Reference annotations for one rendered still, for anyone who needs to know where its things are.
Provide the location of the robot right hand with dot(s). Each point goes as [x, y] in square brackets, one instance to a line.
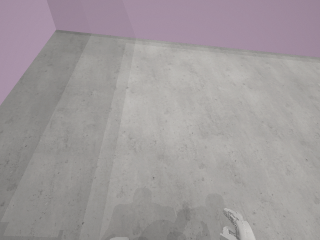
[242, 230]

